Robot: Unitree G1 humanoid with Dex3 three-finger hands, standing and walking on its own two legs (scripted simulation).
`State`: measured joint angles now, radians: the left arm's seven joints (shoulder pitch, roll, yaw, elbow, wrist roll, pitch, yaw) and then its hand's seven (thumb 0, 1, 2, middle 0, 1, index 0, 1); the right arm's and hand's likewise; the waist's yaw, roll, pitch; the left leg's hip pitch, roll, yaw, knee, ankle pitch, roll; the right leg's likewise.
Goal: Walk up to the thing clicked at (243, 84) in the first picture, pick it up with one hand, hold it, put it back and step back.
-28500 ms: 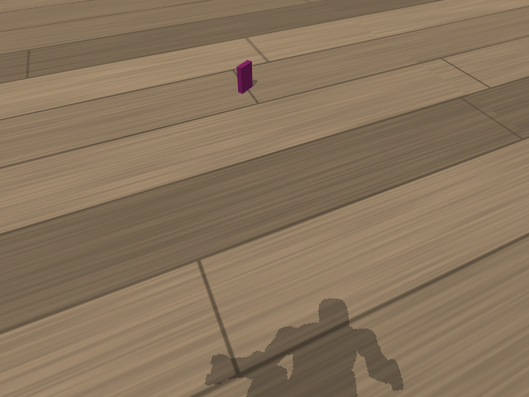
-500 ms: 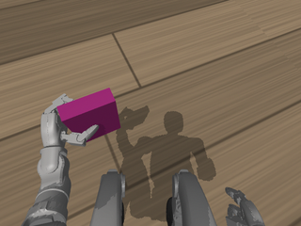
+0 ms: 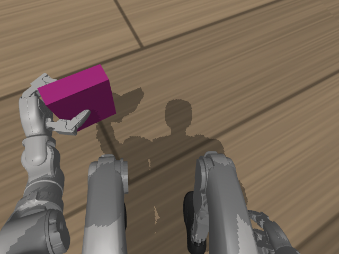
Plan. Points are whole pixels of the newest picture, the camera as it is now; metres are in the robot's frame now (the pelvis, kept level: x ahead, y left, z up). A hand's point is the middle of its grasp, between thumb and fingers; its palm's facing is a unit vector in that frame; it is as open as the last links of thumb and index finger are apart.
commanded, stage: crouch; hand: left
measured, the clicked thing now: (85, 103) +0.44 +0.19 -0.05
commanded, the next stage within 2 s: lower in 0.74 s
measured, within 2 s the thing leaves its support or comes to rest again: neither
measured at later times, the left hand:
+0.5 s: hand (77, 116) +0.44 +0.23 -0.13, palm faces +0.18 -0.98 -0.02, open 8.3 cm
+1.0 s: hand (83, 121) +0.44 +0.23 -0.18, palm faces +0.17 -0.99 -0.01, open 8.3 cm
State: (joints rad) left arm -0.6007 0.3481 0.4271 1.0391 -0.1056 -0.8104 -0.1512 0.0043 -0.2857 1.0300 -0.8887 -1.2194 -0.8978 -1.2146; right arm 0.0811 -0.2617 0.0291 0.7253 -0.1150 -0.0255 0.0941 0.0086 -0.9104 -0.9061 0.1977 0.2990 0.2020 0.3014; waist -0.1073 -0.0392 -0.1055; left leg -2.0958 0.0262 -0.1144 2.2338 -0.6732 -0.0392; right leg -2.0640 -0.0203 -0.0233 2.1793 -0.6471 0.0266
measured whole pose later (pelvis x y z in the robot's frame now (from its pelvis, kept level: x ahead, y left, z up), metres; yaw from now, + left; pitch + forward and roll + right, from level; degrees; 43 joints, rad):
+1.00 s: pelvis +0.00 +0.01 -0.08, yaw -5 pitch +24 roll -10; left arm -0.60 0.49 0.45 1.13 -0.10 -0.87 -0.12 0.00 -0.29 1.03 -0.89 -1.21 -0.90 -1.21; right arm -0.02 -0.32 0.19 0.69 -0.20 0.03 0.14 0.00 -0.92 -0.91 0.20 0.30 0.20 0.30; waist -0.17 -0.09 0.07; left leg -2.27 0.00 -0.22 2.55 -0.71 -0.04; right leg -2.19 0.01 -0.08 2.41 -0.65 0.06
